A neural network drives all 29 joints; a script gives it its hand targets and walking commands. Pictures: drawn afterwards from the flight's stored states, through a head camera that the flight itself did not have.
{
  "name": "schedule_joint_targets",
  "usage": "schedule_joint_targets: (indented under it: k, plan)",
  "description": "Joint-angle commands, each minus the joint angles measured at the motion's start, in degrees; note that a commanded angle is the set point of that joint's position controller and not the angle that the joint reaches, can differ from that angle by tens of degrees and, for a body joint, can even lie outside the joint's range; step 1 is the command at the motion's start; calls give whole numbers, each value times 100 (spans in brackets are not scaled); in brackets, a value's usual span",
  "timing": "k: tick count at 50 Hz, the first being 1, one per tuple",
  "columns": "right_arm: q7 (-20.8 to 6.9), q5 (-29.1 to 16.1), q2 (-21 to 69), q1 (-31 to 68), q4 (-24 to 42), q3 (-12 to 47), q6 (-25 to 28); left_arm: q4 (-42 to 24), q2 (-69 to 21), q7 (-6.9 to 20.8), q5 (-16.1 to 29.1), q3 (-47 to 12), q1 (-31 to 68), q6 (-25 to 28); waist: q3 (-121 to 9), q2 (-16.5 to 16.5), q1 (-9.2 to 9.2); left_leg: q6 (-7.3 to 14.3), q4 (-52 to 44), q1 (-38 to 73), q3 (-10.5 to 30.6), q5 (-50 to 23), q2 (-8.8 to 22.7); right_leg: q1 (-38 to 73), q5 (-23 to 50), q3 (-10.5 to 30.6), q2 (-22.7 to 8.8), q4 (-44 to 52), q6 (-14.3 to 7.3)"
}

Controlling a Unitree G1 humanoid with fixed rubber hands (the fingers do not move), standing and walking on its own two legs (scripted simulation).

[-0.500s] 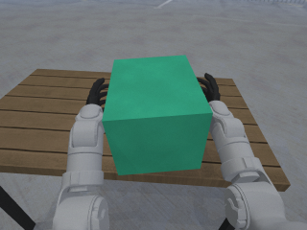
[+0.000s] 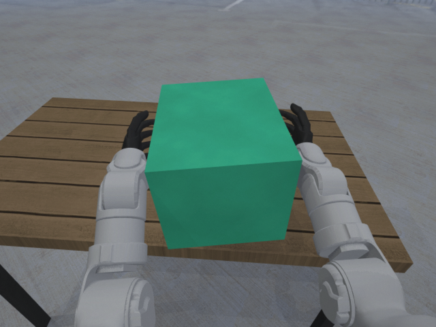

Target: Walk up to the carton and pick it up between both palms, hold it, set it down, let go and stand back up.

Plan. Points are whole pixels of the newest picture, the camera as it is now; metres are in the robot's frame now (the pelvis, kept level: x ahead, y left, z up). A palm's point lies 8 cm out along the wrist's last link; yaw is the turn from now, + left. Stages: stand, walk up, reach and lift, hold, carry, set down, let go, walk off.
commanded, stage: hold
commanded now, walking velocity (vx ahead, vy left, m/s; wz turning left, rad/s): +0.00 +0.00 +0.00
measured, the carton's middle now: (219, 157) +0.38 +0.00 +0.17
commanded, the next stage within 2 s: none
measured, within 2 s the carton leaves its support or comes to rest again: neither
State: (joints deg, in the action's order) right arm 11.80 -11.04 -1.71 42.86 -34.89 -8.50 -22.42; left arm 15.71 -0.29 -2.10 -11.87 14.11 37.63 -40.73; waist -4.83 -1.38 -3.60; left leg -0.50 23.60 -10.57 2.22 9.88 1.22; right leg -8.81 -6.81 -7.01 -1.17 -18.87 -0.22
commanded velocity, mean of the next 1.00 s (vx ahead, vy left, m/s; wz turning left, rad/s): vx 0.00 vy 0.00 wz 0.00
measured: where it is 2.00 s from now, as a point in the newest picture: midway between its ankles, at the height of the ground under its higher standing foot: outside the picture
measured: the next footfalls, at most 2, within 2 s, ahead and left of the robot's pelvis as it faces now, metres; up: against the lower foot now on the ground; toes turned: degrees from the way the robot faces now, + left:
none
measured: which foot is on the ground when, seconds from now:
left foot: down 0.00-1.00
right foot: down 0.00-1.00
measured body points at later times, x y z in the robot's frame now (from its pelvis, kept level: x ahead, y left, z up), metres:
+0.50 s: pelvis +0.00 +0.00 +0.00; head -0.05 +0.02 +0.45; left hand +0.38 +0.15 +0.19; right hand +0.39 -0.15 +0.20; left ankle +0.04 +0.13 -0.74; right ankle +0.04 -0.12 -0.74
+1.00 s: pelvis +0.00 +0.00 +0.00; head -0.05 +0.02 +0.45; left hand +0.38 +0.15 +0.19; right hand +0.39 -0.15 +0.19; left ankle +0.04 +0.13 -0.74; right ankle +0.04 -0.12 -0.74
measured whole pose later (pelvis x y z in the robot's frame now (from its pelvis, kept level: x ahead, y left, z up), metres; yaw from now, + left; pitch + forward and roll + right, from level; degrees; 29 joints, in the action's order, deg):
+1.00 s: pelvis +0.00 +0.00 +0.00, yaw +0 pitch -3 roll -1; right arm 11.8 -11.1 -1.6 42.7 -34.8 -8.4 -22.5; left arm 15.3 -0.3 -2.1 -11.9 14.1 37.4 -40.9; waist -4.8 -1.4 -3.5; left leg -0.6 23.4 -10.4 2.2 9.9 1.2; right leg -8.7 -6.9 -7.0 -1.2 -18.9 -0.3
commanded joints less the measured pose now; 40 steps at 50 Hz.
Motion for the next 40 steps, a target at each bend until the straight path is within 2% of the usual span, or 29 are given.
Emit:
schedule_joint_targets:
  k: [1, 6, 8, 9, 11, 12, 13, 14, 15, 16, 17, 18, 20, 24, 25, 26, 28, 29, 30, 31, 32, 33, 34, 35, 36, 37, 38, 39, 40]
  plan:
    - [-538, -524, 3695, 4413, 1698, 2802, 230, -1084, -3388, 891, 329, -2298, 3895, 400, -1947, 318, 97, -19, -661, 699, -156, -717, -405, 1628, 306, 358, 424, 160, 216]
    - [-426, -633, 3752, 4584, 2034, 3037, 187, -940, -3338, 919, 343, -2279, 3694, 329, -1947, 76, 143, 33, -602, 699, -138, -791, -469, 1696, 478, 376, 422, 195, 255]
    - [-441, -627, 3791, 4294, 2015, 3053, 206, -1371, -3400, 890, 429, -2449, 3757, 389, -2241, 210, 96, -4, -577, 851, -140, -1041, -420, 1802, 685, 408, 418, 149, 238]
    - [-429, -554, 3631, 4342, 1710, 2882, 130, -860, -3238, 913, 314, -2255, 3734, 349, -1701, 96, 30, 4, -646, 637, -143, -563, -459, 1642, 345, 381, 396, 239, 238]
    - [-460, -523, 3734, 4493, 1921, 2912, 204, -1148, -3412, 921, 387, -2308, 3894, 392, -2039, 167, 166, 4, -652, 795, -153, -705, -414, 1616, 326, 408, 414, 204, 229]
    - [-465, -653, 3727, 4611, 1997, 2965, 189, -966, -3351, 905, 374, -2356, 3785, 328, -1932, 244, 79, -18, -590, 753, -145, -795, -435, 1568, 418, 398, 405, 210, 209]
    - [-463, -586, 3658, 4681, 1931, 2888, 194, -825, -3431, 911, 352, -2297, 3782, 313, -1747, 239, 107, 1, -642, 700, -140, -680, -440, 1386, 222, 356, 416, 243, 209]
    - [-456, -532, 3631, 4699, 1948, 2880, 188, -714, -3440, 927, 331, -2272, 3651, 284, -1696, 78, 96, 35, -686, 623, -142, -556, -437, 1479, 113, 390, 424, 292, 190]
    - [-467, -454, 3678, 4514, 1549, 2815, 141, -753, -3339, 947, 278, -2210, 3841, 305, -1576, 147, 70, 50, -711, 647, -162, -424, -438, 1509, 54, 370, 381, 305, 194]
    - [-482, -595, 3742, 4501, 1958, 2942, 211, -1141, -3368, 938, 337, -2315, 3816, 347, -2041, 208, 148, -4, -633, 750, -190, -793, -425, 1703, 429, 377, 425, 170, 236]
    - [-463, -517, 3596, 4397, 1654, 2816, 132, -792, -3320, 947, 278, -2216, 3789, 301, -1537, 187, 58, -9, -682, 628, -171, -509, -437, 1493, 179, 385, 397, 251, 233]
    - [-470, -652, 3762, 4645, 2111, 2960, 195, -1104, -3470, 924, 437, -2434, 3796, 313, -2051, 222, 51, 4, -635, 692, -151, -836, -446, 1665, 515, 384, 408, 186, 215]
    - [-449, -613, 3656, 4636, 1804, 2917, 153, -826, -3402, 900, 373, -2320, 3857, 340, -1754, 202, 64, -14, -586, 670, -157, -717, -433, 1546, 367, 395, 420, 203, 207]
    - [-467, -609, 3725, 4300, 1772, 2973, 178, -1396, -3441, 888, 422, -2492, 4020, 371, -1985, 338, 23, -85, -578, 804, -96, -996, -417, 1682, 600, 348, 431, 148, 221]
    - [-463, -673, 3652, 4550, 1890, 2873, 179, -1090, -3417, 879, 366, -2394, 3866, 337, -1938, 329, 101, -66, -584, 762, -128, -852, -426, 1572, 399, 389, 445, 208, 216]
    - [-447, -614, 3711, 4567, 1941, 2947, 184, -958, -3320, 897, 341, -2300, 3721, 333, -1969, 82, 117, -5, -594, 772, -158, -844, -429, 1615, 398, 410, 443, 236, 226]
    - [-438, -549, 3691, 4513, 1986, 2905, 198, -993, -3389, 915, 350, -2367, 3736, 319, -1947, 118, 33, 21, -653, 767, -119, -752, -402, 1623, 386, 382, 432, 253, 207]
    - [-454, -523, 3642, 4649, 1748, 2764, 165, -801, -3374, 935, 298, -2220, 3890, 318, -1600, 75, 146, 60, -724, 523, -139, -308, -410, 1483, -72, 381, 384, 270, 204]
    - [-492, -484, 3802, 4572, 1591, 2778, 166, -860, -3323, 924, 310, -2164, 4056, 367, -1663, 153, 104, 68, -777, 535, -174, -219, -420, 1475, -126, 402, 384, 274, 200]
    - [-547, -384, 3670, 4490, 1530, 2592, 184, -900, -3446, 939, 290, -2252, 4156, 373, -1635, 357, 32, -24, -741, 524, -173, -283, -374, 1458, -121, 358, 411, 219, 153]
    - [-552, -412, 3700, 4467, 1552, 2593, 210, -980, -3452, 910, 342, -2314, 4125, 386, -1675, 360, 48, -9, -760, 568, -147, -393, -383, 1374, -69, 360, 416, 217, 154]
    - [-543, -429, 3672, 4620, 1671, 2654, 222, -794, -3444, 907, 327, -2240, 3979, 360, -1695, 309, 112, -9, -743, 512, -113, -358, -384, 1431, -77, 355, 404, 244, 153]
    - [-537, -533, 3762, 4514, 1695, 2770, 232, -1005, -3424, 893, 343, -2303, 3899, 377, -1864, 268, 99, -30, -690, 749, -147, -726, -397, 1630, 242, 389, 421, 213, 184]
    - [-530, -441, 3602, 4624, 1451, 2634, 196, -603, -3404, 909, 218, -2190, 3949, 342, -1505, 259, 67, 21, -761, 601, -132, -347, -403, 1375, -127, 364, 408, 313, 180]
    - [-507, -519, 3697, 4477, 1838, 2731, 232, -907, -3497, 923, 329, -2324, 3679, 338, -1879, 346, 52, -31, -666, 723, -131, -693, -412, 1622, 272, 370, 432, 253, 166]
    - [-494, -510, 3651, 4495, 1736, 2810, 212, -870, -3496, 914, 360, -2398, 3760, 344, -1830, 211, 35, -23, -684, 714, -127, -678, -400, 1525, 216, 348, 451, 256, 196]
    - [-505, -583, 3677, 4550, 1693, 2835, 192, -961, -3444, 909, 326, -2353, 3943, 368, -1800, 270, 34, -32, -632, 783, -126, -769, -408, 1476, 235, 348, 447, 226, 215]
    - [-501, -645, 3788, 4533, 1947, 2957, 231, -1228, -3543, 882, 440, -2445, 3894, 410, -2103, 199, 112, -7, -591, 850, -114, -1020, -407, 1662, 513, 342, 467, 169, 224]
    - [-486, -616, 3694, 4522, 1883, 2857, 209, -960, -3453, 890, 390, -2444, 3851, 363, -1852, 182, 31, -51, -582, 755, -139, -793, -437, 1590, 375, 379, 447, 233, 185]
